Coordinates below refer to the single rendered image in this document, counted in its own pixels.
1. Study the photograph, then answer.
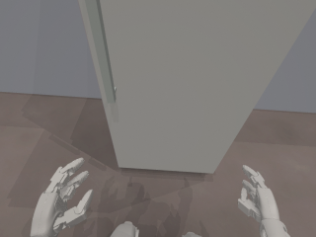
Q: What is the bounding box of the left robot thigh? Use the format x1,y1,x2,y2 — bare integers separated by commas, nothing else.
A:
111,223,139,237

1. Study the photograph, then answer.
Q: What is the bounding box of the right robot hand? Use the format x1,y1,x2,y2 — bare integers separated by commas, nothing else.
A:
238,165,280,224

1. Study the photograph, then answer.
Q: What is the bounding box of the left robot hand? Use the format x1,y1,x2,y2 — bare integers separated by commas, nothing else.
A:
30,157,94,237

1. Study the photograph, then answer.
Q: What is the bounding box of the handle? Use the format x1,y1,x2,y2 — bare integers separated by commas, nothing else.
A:
85,0,117,104

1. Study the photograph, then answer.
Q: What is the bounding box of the fridge door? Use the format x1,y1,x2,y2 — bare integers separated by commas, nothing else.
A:
78,0,316,174

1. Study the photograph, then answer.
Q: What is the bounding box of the right robot forearm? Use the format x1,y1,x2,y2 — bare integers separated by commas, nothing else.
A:
259,218,290,237

